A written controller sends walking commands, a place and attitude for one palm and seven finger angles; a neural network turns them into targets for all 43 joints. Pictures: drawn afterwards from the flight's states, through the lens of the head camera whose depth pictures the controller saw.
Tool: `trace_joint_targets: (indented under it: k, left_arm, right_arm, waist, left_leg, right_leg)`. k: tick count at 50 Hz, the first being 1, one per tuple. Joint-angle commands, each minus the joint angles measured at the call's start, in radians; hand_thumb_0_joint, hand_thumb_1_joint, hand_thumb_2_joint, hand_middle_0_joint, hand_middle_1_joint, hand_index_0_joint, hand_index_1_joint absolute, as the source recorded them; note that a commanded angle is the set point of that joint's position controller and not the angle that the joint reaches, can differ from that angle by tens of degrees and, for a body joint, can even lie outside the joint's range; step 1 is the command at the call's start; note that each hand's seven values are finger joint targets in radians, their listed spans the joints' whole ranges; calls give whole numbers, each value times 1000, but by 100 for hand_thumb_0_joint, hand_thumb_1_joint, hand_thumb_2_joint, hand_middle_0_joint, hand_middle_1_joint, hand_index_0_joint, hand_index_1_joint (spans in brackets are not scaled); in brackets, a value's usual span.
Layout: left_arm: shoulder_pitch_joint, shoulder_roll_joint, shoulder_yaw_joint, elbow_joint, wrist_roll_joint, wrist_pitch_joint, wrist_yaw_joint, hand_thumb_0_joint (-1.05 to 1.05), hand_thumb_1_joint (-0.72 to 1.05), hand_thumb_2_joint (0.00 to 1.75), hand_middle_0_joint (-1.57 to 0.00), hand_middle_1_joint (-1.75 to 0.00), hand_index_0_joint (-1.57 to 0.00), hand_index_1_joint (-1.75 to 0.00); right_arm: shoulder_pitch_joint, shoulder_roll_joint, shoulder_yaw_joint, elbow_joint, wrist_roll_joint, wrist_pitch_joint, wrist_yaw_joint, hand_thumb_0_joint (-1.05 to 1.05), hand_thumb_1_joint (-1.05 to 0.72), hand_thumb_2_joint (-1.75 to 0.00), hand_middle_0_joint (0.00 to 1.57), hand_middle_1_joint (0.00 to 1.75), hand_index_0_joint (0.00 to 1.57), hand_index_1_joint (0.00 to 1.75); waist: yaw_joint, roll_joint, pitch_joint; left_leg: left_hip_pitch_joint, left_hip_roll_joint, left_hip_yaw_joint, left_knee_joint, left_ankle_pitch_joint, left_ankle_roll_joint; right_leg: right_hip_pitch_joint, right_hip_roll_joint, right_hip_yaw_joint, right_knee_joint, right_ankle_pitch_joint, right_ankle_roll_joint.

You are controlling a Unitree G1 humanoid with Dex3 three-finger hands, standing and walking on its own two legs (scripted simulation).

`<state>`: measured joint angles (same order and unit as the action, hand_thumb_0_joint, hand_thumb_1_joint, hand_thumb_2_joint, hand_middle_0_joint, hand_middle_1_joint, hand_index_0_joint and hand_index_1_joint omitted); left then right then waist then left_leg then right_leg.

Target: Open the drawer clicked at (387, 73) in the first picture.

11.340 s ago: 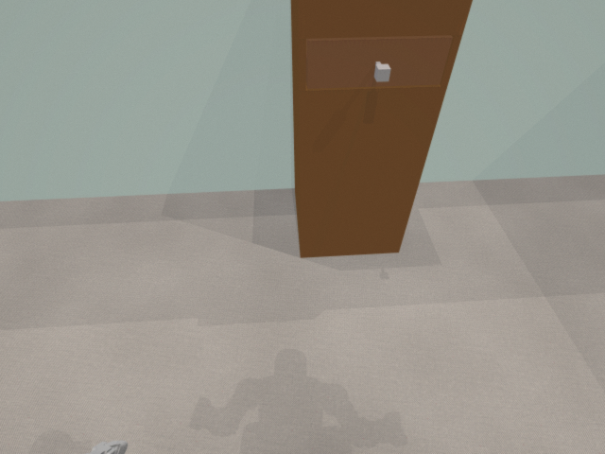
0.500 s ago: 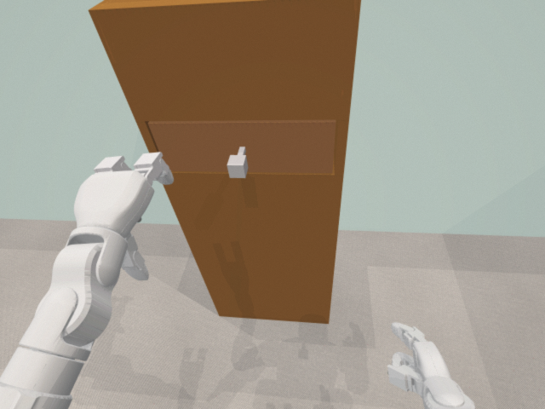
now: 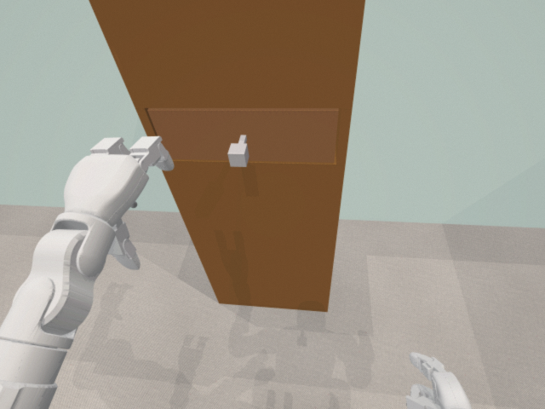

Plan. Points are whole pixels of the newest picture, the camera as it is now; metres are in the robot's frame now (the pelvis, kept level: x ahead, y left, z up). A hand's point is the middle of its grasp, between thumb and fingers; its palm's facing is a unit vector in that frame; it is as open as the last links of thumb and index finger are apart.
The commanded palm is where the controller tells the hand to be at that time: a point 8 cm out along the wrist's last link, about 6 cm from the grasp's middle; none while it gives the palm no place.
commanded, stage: move the hooked fingers above the handle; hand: left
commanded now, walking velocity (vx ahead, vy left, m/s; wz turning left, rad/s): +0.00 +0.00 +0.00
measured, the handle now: (240, 149) +0.57 +0.17 +0.06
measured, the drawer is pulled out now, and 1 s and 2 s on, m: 0.00 0.00 0.00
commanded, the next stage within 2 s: none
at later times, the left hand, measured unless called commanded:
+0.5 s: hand (159, 182) +0.37 +0.23 +0.15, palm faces +0.09 -0.05 -0.99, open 13.8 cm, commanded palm +0.35 +0.23 +0.20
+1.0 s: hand (182, 163) +0.44 +0.22 +0.13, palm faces +0.05 -0.04 -1.00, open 13.8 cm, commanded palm +0.41 +0.21 +0.19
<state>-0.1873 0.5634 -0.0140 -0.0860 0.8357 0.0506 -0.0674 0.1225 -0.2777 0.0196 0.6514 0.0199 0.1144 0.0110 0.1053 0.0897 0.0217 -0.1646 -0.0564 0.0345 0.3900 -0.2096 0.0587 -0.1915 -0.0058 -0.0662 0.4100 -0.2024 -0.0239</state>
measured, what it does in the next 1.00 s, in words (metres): stands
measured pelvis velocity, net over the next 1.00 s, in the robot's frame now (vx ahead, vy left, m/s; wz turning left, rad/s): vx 0.03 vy -0.01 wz -0.01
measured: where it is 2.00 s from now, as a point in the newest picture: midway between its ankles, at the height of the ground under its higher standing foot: outside the picture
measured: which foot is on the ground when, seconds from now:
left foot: down 0.00-1.00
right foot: down 0.00-1.00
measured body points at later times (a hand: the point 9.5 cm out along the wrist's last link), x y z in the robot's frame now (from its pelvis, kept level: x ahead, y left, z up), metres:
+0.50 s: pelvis +0.00 -0.01 +0.00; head +0.02 -0.04 +0.45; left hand +0.36 +0.23 +0.20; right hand +0.19 -0.23 -0.12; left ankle +0.00 +0.08 -0.74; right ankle +0.01 -0.10 -0.74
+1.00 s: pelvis +0.03 -0.01 +0.00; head +0.06 -0.04 +0.44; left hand +0.43 +0.22 +0.18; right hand +0.18 -0.24 -0.14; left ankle +0.00 +0.08 -0.74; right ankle +0.01 -0.10 -0.74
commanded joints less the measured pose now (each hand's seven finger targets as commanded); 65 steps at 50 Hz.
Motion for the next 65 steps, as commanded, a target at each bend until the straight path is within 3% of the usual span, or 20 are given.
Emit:
trace_joint_targets:
  k: [1,4,8,12,13,17,18,20,24,29,32,35,38,40,43,48,53,59,61,65]
  left_arm:
    - [-346,213,144,-117,7,54,62,0,-50,30,-30,-120,-30,-120]
    - [-338,172,81,-111,17,90,25,0,-50,30,-30,-120,-30,-120]
    - [-418,148,24,-69,30,95,-17,0,-50,30,-30,-120,-30,-120]
    - [-521,241,93,-26,52,28,-4,0,-50,30,-30,-120,-30,-120]
    - [-551,269,116,-41,50,10,6,0,-50,30,-30,-120,-30,-120]
    - [-619,221,92,58,46,-27,53,0,-50,30,-30,-120,-30,-120]
    - [-620,246,123,109,45,-20,63,0,-50,30,-30,-120,-30,-120]
    - [-630,198,77,158,52,-7,72,0,-50,30,-30,-120,-30,-120]
    - [-632,186,46,205,66,30,63,0,-50,30,-30,-120,-30,-120]
    - [-693,124,-39,232,68,39,23,0,-50,30,-30,-120,-30,-120]
    - [-727,172,2,175,68,1,29,0,-50,30,-30,-120,-30,-120]
    - [-760,195,41,187,63,-34,64,0,-50,30,-30,-120,-30,-120]
    - [-734,272,137,234,66,-34,111,0,-50,30,-30,-120,-30,-120]
    - [-736,218,97,242,71,-15,134,0,-50,30,-30,-120,-30,-120]
    - [-685,201,87,299,85,38,144,0,-50,30,-30,-120,-30,-120]
    - [-708,64,-71,297,85,113,76,0,-50,30,-30,-120,-30,-120]
    - [-884,35,-142,224,86,59,42,0,-50,30,-30,-120,-30,-120]
    - [-988,143,-9,401,102,-6,138,0,-50,30,-30,-120,-30,-120]
    - [-1002,116,-18,482,109,6,174,0,-50,30,-30,-120,-30,-120]
    - [-1040,169,13,632,147,57,211,0,-50,30,-30,-120,-30,-120]
  right_arm:
    - [-180,-98,-28,-159,14,-46,0,0,-90,-90,20,30,20,30]
    - [-195,-97,-25,-171,18,-42,-3,0,-90,-90,20,30,20,30]
    - [-196,-97,-17,-174,22,-38,-19,0,-90,-90,20,30,20,30]
    - [-159,-96,-17,-152,10,-46,-39,0,-90,-90,20,30,20,30]
    - [-165,-96,-14,-154,10,-49,-40,0,-90,-90,20,30,20,30]
    - [-133,-83,-17,-133,9,-53,-43,0,-90,-90,20,30,20,30]
    - [-130,-86,-18,-127,13,-52,-41,0,-90,-90,20,30,20,30]
    - [-122,-86,-21,-123,14,-47,-39,0,-90,-90,20,30,20,30]
    - [-114,-99,-27,-136,18,-35,-33,0,-90,-90,20,30,20,30]
    - [-94,-109,-33,-144,27,-22,-42,0,-90,-90,20,30,20,30]
    - [-71,-109,-41,-149,22,-23,-46,0,-90,-90,20,30,20,30]
    - [-47,-101,-45,-137,19,-30,-48,0,-90,-90,20,30,20,30]
    - [-36,-108,-48,-122,14,-27,-43,0,-90,-90,20,30,20,30]
    - [-38,-98,-47,-120,16,-23,-35,0,-90,-90,20,30,20,30]
    - [-41,-107,-52,-114,19,-13,-22,0,-90,-90,20,30,20,30]
    - [-48,-114,-58,-137,32,10,-17,0,-90,-90,20,30,20,30]
    - [-24,-107,-58,-131,26,10,-34,0,-90,-90,20,30,20,30]
    - [30,-96,-49,-80,17,0,-49,0,-90,-90,20,30,20,30]
    - [32,-86,-45,-72,17,1,-49,0,-90,-90,20,30,20,30]
    - [43,-91,-44,-62,13,7,-50,0,-90,-90,20,30,20,30]
  waist:
    - [-6,-37,-242]
    - [-14,-58,-266]
    - [-49,-94,-209]
    - [-39,-92,-249]
    - [-35,-56,-268]
    - [-37,-4,-268]
    - [-36,-28,-253]
    - [-37,-41,-258]
    - [-35,-74,-317]
    - [-73,-106,-305]
    - [-62,-74,-384]
    - [-55,-67,-394]
    - [-27,-78,-411]
    - [-29,-56,-409]
    - [-29,-58,-407]
    - [-78,-125,-402]
    - [-119,-74,-416]
    - [-95,-98,-412]
    - [-87,-84,-403]
    - [-79,-105,-449]
  left_leg:
    - [1,32,-57,-53,228,-48]
    - [10,31,-54,-50,202,-43]
    - [-2,37,-61,-54,124,-32]
    - [-2,28,-61,-52,123,-26]
    - [-1,26,-63,-51,117,-27]
    - [0,22,-65,-51,161,-41]
    - [-14,25,-63,-52,153,-41]
    - [-21,24,-55,-50,166,-41]
    - [-34,24,-45,-37,203,-38]
    - [-29,27,-47,-25,194,-24]
    - [7,20,-52,-5,268,-21]
    - [1,19,-55,5,291,-24]
    - [-31,19,-46,7,359,-32]
    - [-28,23,-42,10,402,-39]
    - [-28,30,-34,17,439,-47]
    - [1,30,-36,36,431,-31]
    - [77,26,-62,62,439,-29]
    - [7,23,-61,64,406,-45]
    - [-21,23,-51,60,399,-48]
    - [-79,24,-30,58,375,-40]
  right_leg:
    - [120,-1,63,-29,132,-21]
    - [128,-4,63,-25,105,-19]
    - [72,1,60,-47,37,-13]
    - [98,-3,64,-48,37,-13]
    - [107,0,72,-49,28,-15]
    - [87,1,57,-38,65,-24]
    - [90,4,60,-45,56,-25]
    - [87,-1,58,-39,74,-25]
    - [131,-10,69,-25,133,-23]
    - [92,-10,65,-21,145,-18]
    - [116,-4,70,3,216,-21]
    - [117,-1,72,13,235,-23]
    - [158,1,73,28,307,-26]
    - [144,1,65,41,334,-28]
    - [138,5,63,45,353,-28]
    - [99,6,58,43,365,-17]
    - [20,10,55,45,330,-16]
    - [17,14,47,66,299,-26]
    - [13,13,43,73,300,-28]
    - [67,7,57,83,328,-24]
